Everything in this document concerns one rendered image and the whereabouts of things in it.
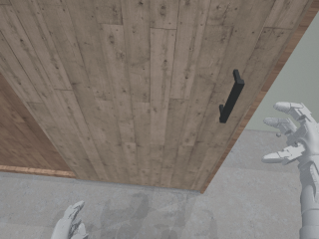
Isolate robot right hand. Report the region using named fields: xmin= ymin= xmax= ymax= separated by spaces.
xmin=261 ymin=102 xmax=319 ymax=165

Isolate robot right forearm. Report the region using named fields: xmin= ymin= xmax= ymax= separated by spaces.
xmin=297 ymin=154 xmax=319 ymax=239

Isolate handle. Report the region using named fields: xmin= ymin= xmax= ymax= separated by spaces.
xmin=219 ymin=69 xmax=245 ymax=123

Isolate robot left hand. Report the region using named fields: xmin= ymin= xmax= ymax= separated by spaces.
xmin=51 ymin=200 xmax=89 ymax=239

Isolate wardrobe door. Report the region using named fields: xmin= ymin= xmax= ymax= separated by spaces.
xmin=0 ymin=72 xmax=72 ymax=172
xmin=0 ymin=0 xmax=313 ymax=191

